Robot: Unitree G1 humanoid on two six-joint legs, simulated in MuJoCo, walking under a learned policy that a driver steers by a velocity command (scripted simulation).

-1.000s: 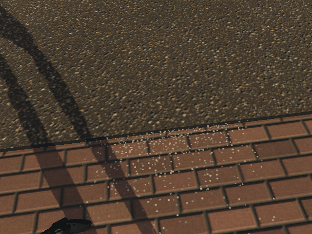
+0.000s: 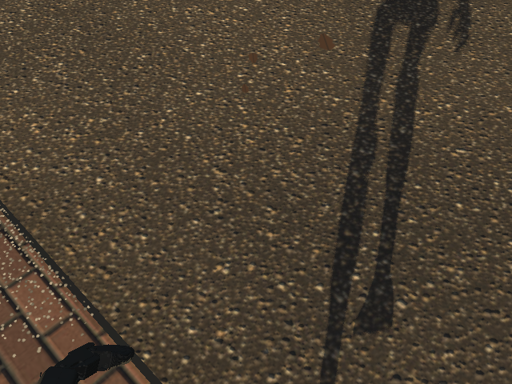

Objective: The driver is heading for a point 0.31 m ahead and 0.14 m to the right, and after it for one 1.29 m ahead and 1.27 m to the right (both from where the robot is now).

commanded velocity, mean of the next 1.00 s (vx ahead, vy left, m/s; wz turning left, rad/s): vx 1.00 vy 0.00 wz -0.37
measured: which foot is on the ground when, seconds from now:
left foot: down 0.00-0.16, up 0.18-0.52, down 0.54-0.96, up 0.98-1.00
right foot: up 0.00-0.12, down 0.14-0.54, up 0.56-0.94, down 0.96-1.00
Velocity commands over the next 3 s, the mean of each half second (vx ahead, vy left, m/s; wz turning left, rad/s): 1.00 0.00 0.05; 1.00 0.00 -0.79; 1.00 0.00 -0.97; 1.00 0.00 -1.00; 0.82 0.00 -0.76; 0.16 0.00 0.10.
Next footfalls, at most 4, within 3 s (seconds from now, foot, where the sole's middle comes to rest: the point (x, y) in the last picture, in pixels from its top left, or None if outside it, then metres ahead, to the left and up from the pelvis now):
0.14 right None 0.31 -0.17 -0.88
0.54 left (233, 317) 0.73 0.04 -0.88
0.96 right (301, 213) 1.10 -0.22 -0.88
1.36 left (300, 127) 1.54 -0.29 -0.88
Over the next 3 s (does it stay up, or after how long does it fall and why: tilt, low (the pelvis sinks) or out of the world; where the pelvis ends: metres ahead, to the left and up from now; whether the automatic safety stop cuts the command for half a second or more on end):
stays up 1.66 -1.25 -0.12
